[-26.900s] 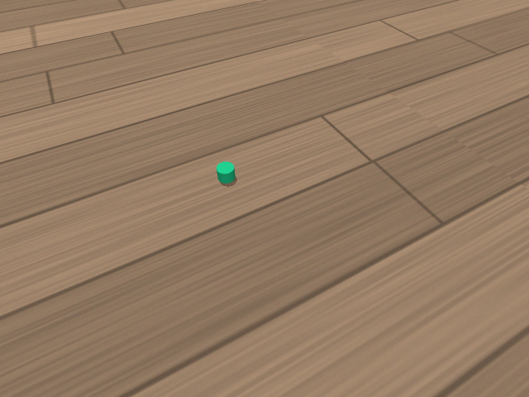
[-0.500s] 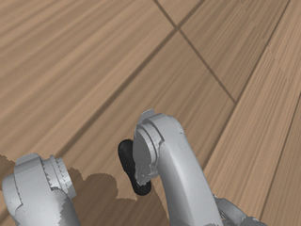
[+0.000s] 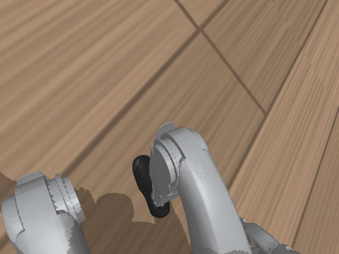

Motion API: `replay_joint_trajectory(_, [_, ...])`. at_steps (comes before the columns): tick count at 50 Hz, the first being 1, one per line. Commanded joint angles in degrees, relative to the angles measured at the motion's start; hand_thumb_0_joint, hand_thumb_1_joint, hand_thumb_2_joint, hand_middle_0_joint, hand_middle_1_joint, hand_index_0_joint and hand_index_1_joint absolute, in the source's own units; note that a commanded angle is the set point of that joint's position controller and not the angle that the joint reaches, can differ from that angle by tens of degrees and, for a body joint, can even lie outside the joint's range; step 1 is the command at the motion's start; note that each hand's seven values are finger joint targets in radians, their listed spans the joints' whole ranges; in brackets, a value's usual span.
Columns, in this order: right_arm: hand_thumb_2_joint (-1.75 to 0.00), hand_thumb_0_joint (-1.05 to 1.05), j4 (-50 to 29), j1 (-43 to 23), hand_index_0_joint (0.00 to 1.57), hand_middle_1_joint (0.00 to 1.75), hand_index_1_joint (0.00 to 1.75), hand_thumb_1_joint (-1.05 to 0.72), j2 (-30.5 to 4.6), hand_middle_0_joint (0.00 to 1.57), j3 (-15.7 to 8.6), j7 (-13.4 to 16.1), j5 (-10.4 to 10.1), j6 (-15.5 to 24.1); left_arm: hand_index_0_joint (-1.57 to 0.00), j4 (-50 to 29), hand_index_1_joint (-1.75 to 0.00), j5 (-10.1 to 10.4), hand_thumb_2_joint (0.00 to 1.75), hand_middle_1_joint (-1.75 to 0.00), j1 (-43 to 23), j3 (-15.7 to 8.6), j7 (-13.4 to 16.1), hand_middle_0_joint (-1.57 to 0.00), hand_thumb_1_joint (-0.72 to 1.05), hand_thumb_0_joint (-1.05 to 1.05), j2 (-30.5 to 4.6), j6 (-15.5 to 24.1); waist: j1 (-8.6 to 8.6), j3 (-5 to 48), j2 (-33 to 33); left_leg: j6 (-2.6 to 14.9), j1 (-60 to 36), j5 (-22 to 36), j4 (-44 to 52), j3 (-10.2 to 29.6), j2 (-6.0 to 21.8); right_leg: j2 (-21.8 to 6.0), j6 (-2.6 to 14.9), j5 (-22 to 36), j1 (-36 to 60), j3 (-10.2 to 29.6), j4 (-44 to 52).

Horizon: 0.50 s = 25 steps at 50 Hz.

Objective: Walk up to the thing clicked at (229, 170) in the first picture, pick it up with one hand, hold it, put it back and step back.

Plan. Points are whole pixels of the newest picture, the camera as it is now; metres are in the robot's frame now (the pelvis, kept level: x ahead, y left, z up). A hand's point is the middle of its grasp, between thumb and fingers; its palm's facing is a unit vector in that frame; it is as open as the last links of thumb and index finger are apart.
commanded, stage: withdraw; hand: left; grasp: from above
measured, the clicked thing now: out of the picture +0.45 +0.32 -0.28
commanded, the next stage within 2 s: home in 0.78 s
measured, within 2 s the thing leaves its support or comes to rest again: rests again in 0.20 s
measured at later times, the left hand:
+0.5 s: hand out of the picture +0.43 +0.34 -0.07, palm faces -0.53 -0.12 -0.84, open 13.8 cm
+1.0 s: hand out of the picture +0.46 +0.34 -0.14, palm faces -0.32 -0.09 -0.94, open 13.4 cm
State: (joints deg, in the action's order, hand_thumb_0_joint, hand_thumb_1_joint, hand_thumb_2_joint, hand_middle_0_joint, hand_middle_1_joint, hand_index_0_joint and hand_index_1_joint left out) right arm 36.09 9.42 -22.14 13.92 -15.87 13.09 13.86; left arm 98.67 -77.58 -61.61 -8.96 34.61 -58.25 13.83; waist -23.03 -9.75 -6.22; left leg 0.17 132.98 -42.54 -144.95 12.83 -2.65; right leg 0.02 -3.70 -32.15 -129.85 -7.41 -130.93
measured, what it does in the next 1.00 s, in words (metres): stands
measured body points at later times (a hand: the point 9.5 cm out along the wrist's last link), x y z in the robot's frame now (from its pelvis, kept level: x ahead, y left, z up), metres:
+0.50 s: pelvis +0.00 -0.01 +0.07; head +0.23 +0.07 +0.45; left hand +0.46 +0.34 -0.02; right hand +0.12 -0.27 -0.05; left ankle +0.06 +0.11 -0.28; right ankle +0.14 -0.13 -0.28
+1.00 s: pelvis +0.00 +0.00 +0.03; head +0.24 +0.10 +0.39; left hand +0.47 +0.34 -0.08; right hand +0.05 -0.27 -0.06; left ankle +0.06 +0.11 -0.28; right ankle +0.14 -0.13 -0.28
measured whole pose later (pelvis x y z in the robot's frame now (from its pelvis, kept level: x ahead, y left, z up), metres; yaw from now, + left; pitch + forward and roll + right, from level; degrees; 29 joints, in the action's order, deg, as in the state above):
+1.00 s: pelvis +0.00 +0.00 +0.03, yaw +6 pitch +37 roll -10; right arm 40.5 12.8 -15.8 4.2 -8.3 8.0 3.4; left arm 80.7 -73.7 -57.8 -6.5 26.1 -44.8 11.0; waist -16.8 3.1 0.7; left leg 0.7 133.7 -39.9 -136.7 6.3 -3.4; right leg -2.0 -2.8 -32.8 -132.2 -2.0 -127.8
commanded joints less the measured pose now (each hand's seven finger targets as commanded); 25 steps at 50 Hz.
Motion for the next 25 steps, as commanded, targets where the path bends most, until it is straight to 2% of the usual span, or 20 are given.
replay_joint_trajectory(1, [-0.91,0.00,0.2,11.0,0.20,0.30,0.30,-0.91,-18.1,0.20,-7.6,0.5,-0.8,-0.3,-0.08,-18.8,-1.03,1.6,1.02,-1.02,-18.1,-2.0,2.6,-0.08,-0.55,0.00,-15.2,-0.9,0.04,47.5,39.4,-1.12,-35.6,19.1,18.6,-5.9,2.1,1.4,5.48,13.3,23.0,-6.1,7.8])
replay_joint_trajectory(2, [-0.91,0.00,1.2,11.3,0.20,0.30,0.30,-0.91,-17.0,0.20,-7.9,0.3,-1.1,-0.5,-0.07,-20.8,-1.03,2.7,1.02,-1.03,-16.3,-1.0,2.1,-0.07,-0.55,0.00,-12.8,-1.2,0.87,49.8,40.5,-1.30,-37.2,19.5,19.1,-6.2,2.1,1.4,5.66,13.8,23.7,-5.9,7.8])
replay_joint_trajectory(4, [-0.91,0.00,1.6,10.6,0.20,0.30,0.30,-0.91,-17.0,0.20,-10.1,0.2,-2.2,-1.2,-0.07,-26.0,-1.03,4.1,1.03,-1.02,-12.3,-2.3,1.4,-0.08,-0.56,0.00,-12.9,-2.3,3.67,53.0,43.1,-1.79,-39.3,20.5,20.8,-6.4,1.9,1.0,5.96,14.0,22.0,-5.6,7.6])
replay_joint_trajectory(5, [-0.91,0.00,1.3,10.5,0.20,0.30,0.30,-0.91,-16.5,0.20,-11.0,0.3,-3.1,-1.8,-0.07,-30.0,-1.04,4.8,1.03,-1.03,-11.0,-2.7,0.7,-0.08,-0.56,0.00,-13.3,-2.8,5.75,57.2,45.0,-1.76,-40.8,20.9,22.1,-7.1,1.8,1.1,6.28,14.0,22.8,-4.9,7.5])
replay_joint_trajectory(6, [-0.91,0.00,1.1,10.3,0.20,0.30,0.30,-0.91,-16.4,0.20,-12.4,0.4,-3.7,-2.5,-0.07,-32.6,-1.03,5.2,1.03,-1.02,-9.7,-3.4,0.0,-0.09,-0.56,0.00,-13.0,-3.6,6.96,59.2,45.1,-1.80,-40.5,21.2,22.5,-7.5,1.6,0.9,6.54,14.4,22.3,-4.4,7.4])
replay_joint_trajectory(7, [-0.91,0.00,1.6,10.4,0.20,0.30,0.30,-0.91,-15.4,0.20,-13.2,0.2,-4.3,-3.3,-0.08,-33.2,-1.02,5.8,1.02,-1.01,-8.9,-2.7,-1.0,-0.09,-0.54,0.00,-10.6,-4.8,7.39,58.7,44.4,-1.66,-39.5,20.8,22.9,-8.2,1.4,0.8,6.56,14.2,21.6,-3.8,7.8])
replay_joint_trajectory(8, [-0.91,0.00,2.5,10.6,0.20,0.30,0.30,-0.91,-14.6,0.20,-13.6,0.0,-4.8,-4.0,-0.08,-33.8,-1.03,6.5,1.02,-1.02,-9.3,-1.1,-2.1,-0.09,-0.54,0.00,-6.9,-5.8,7.48,56.8,43.5,-1.50,-37.8,20.3,23.9,-8.5,1.3,0.6,6.71,13.7,20.2,-3.5,8.5])
replay_joint_trajectory(10, [-0.91,0.00,4.0,11.1,0.20,0.30,0.30,-0.91,-13.1,0.20,-14.0,0.1,-5.7,-5.3,-0.08,-31.6,-1.04,7.7,1.03,-1.03,-11.8,2.9,-5.3,-0.09,-0.54,0.00,-1.0,-7.6,5.92,52.7,38.4,-0.56,-35.2,16.9,25.0,-8.9,1.2,1.2,6.56,10.3,17.6,-2.9,10.9])
replay_joint_trajectory(11, [-0.91,0.00,4.3,11.7,0.20,0.30,0.30,-0.91,-12.7,0.20,-14.6,0.5,-6.1,-6.2,-0.08,-30.4,-1.04,8.8,1.03,-1.03,-9.8,3.9,-7.0,-0.10,-0.54,0.00,1.4,-8.5,5.99,50.7,35.2,-0.27,-34.6,16.0,25.9,-8.9,1.2,1.2,6.41,9.8,17.9,-2.5,12.5])
replay_joint_trajectory(13, [-0.91,0.00,4.1,12.8,0.20,0.30,0.30,-0.91,-12.9,0.20,-15.6,1.4,-6.8,-7.9,-0.09,-28.9,-1.04,10.4,1.03,-1.02,-7.7,5.9,-11.0,-0.11,-0.52,0.00,4.3,-9.6,5.60,49.4,29.2,0.57,-31.6,13.0,27.8,-8.4,0.9,1.0,6.38,8.1,19.1,-2.0,14.5])
replay_joint_trajectory(15, [-0.91,0.00,4.1,13.0,0.20,0.30,0.30,-0.91,-12.0,0.20,-16.3,2.3,-7.4,-9.6,-0.10,-28.4,-1.05,11.9,1.03,-1.03,-8.5,8.5,-15.3,-0.12,-0.51,0.00,7.7,-10.0,5.29,48.1,24.3,1.29,-29.6,10.8,29.4,-8.6,0.7,1.0,6.37,6.6,21.6,-1.3,16.3])
replay_joint_trajectory(17, [-0.91,0.00,3.5,13.3,0.20,0.30,0.30,-0.91,-11.4,0.20,-16.2,3.6,-8.0,-10.7,-0.10,-28.3,-1.05,13.8,1.03,-1.03,-9.8,10.7,-19.6,-0.12,-0.51,0.00,10.5,-9.5,3.82,45.7,18.5,1.93,-26.4,9.7,29.8,-8.9,0.2,0.9,6.10,5.5,24.7,-0.7,18.4])
replay_joint_trajectory(19, [-0.91,0.00,2.9,13.3,0.20,0.30,0.30,-0.91,-11.6,0.20,-16.0,5.3,-8.4,-11.7,-0.09,-28.3,-1.06,15.1,1.04,-1.04,-10.0,11.7,-23.6,-0.11,-0.52,0.00,11.2,-8.5,3.25,43.1,15.2,1.95,-26.1,10.2,29.8,-8.8,-0.1,0.3,6.17,5.0,25.3,-0.2,19.9])
replay_joint_trajectory(21, [-0.91,0.00,2.2,13.0,0.20,0.30,0.30,-0.91,-11.4,0.20,-15.7,7.3,-8.6,-12.4,-0.10,-28.2,-1.07,14.8,1.04,-1.04,-10.9,11.1,-26.0,-0.12,-0.52,0.00,9.1,-6.7,4.03,42.4,12.7,2.05,-25.0,10.2,29.7,-9.2,-0.5,0.0,6.37,4.0,26.3,0.5,20.7])
replay_joint_trajectory(23, [-0.91,0.00,1.7,13.0,0.20,0.30,0.30,-0.91,-11.3,0.20,-15.0,8.6,-8.3,-13.1,-0.13,-27.0,-1.03,13.6,1.01,-1.01,-10.6,10.1,-26.9,-0.15,-0.48,0.00,6.8,-4.7,4.52,41.7,10.2,2.26,-23.8,10.8,28.4,-10.0,-0.8,-0.3,6.49,3.8,27.7,1.1,21.5])
replay_joint_trajectory(25, [-0.91,0.00,1.0,12.3,0.20,0.30,0.30,-0.91,-10.6,0.20,-14.1,9.4,-8.0,-13.6,-0.15,-27.5,-1.02,12.2,1.00,-0.99,-12.1,8.6,-26.3,-0.18,-0.46,0.00,4.0,-1.9,5.60,42.9,11.0,2.21,-22.7,10.9,27.4,-11.0,-1.2,-0.5,6.46,3.4,28.4,1.7,21.3])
